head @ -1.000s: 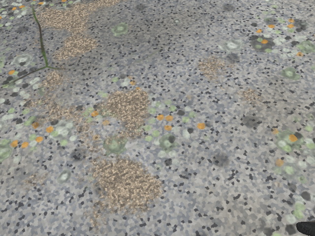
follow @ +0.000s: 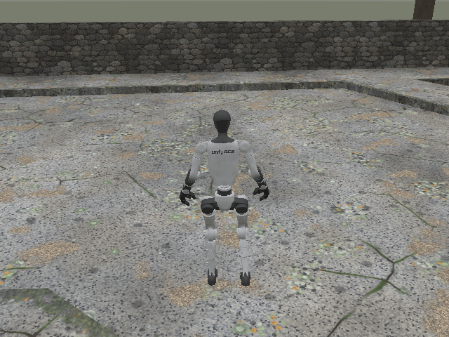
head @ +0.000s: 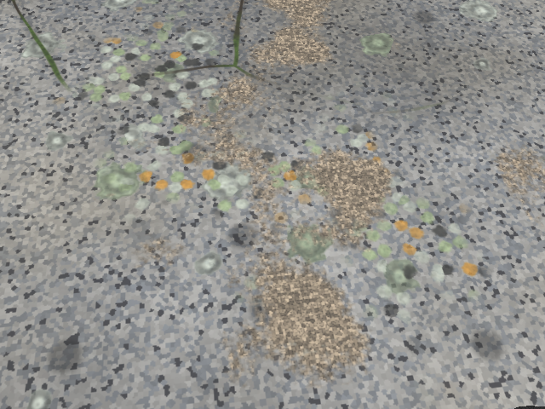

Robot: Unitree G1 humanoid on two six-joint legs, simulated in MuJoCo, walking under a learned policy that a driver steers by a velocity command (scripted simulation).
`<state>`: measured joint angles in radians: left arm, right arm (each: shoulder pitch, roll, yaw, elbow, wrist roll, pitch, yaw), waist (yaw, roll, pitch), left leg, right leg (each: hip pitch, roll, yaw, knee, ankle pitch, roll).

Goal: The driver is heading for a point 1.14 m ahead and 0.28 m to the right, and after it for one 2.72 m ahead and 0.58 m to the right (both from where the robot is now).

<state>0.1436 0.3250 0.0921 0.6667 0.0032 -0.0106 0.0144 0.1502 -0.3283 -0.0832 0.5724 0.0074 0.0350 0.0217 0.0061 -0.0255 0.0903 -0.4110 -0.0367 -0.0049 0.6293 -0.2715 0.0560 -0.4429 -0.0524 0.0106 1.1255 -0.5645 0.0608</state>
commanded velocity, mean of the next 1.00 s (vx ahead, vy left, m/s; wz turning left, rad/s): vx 0.76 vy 0.00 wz -0.39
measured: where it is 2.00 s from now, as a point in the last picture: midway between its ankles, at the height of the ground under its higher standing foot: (462, 125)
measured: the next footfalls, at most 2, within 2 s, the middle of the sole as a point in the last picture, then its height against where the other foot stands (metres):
right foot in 0.44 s outside the picture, level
left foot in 0.86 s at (279, 286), level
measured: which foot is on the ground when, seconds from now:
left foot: down 0.00-0.46, up 0.48-0.84, down 0.86-1.00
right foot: up 0.00-0.42, down 0.44-0.86, up 0.88-1.00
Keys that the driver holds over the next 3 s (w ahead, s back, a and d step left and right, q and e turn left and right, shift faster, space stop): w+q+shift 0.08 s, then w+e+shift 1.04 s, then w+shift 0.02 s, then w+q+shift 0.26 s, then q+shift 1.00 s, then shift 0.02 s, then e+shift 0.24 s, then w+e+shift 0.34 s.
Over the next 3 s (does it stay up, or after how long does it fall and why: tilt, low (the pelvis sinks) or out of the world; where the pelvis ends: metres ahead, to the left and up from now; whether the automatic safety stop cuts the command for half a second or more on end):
stays up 1.38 -0.58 0.01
